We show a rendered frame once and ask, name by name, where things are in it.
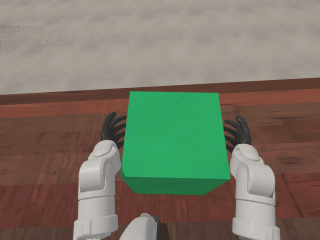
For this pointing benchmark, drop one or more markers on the robot left shin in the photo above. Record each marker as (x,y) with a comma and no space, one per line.
(146,215)

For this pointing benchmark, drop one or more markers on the robot right hand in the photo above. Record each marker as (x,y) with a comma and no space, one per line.
(242,135)

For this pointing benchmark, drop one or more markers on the carton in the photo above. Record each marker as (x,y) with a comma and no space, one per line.
(174,143)

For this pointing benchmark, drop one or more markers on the left robot forearm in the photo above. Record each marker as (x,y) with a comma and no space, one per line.
(96,191)

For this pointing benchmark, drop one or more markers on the robot left hand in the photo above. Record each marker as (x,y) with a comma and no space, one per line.
(109,131)

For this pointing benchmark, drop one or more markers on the right robot forearm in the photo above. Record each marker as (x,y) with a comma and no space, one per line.
(255,216)

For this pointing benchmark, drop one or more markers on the left robot thigh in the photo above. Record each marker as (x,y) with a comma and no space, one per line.
(141,228)

